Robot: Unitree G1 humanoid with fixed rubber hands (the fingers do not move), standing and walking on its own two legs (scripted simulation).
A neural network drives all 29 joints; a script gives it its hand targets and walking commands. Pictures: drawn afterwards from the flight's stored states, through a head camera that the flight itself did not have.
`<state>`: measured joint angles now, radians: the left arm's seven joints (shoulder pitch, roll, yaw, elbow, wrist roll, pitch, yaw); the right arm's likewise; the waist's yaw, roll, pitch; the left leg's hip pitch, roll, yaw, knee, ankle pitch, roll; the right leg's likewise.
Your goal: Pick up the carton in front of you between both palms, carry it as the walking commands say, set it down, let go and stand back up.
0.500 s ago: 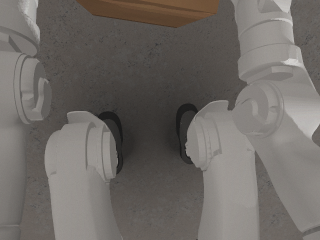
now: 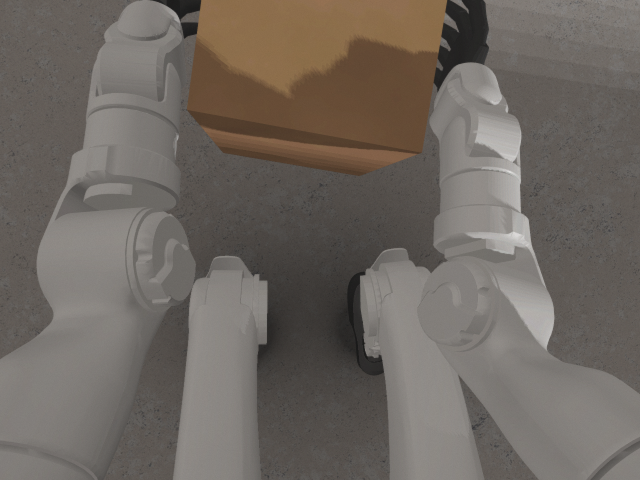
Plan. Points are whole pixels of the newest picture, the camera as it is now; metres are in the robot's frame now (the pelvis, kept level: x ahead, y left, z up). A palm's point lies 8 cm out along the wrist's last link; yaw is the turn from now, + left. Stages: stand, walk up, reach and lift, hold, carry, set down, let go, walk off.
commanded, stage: reach and lift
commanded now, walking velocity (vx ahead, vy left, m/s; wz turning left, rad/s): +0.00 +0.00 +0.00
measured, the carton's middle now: (311, 68) +0.54 +0.01 -0.15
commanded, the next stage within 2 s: none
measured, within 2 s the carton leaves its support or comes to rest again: neither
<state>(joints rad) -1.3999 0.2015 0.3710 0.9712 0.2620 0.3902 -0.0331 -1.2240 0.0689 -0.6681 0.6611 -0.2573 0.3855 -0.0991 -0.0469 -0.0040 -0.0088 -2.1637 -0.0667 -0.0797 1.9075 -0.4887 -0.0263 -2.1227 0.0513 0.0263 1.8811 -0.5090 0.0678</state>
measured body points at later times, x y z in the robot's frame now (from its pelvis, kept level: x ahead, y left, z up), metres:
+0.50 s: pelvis +0.03 +0.00 +0.11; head +0.26 +0.03 +0.49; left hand +0.52 +0.16 +0.05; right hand +0.50 -0.14 +0.06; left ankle +0.12 +0.12 -0.41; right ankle +0.12 -0.14 -0.41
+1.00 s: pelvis +0.06 +0.00 +0.24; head +0.19 +0.01 +0.67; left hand +0.46 +0.15 +0.21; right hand +0.46 -0.15 +0.21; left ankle +0.12 +0.12 -0.41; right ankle +0.12 -0.14 -0.41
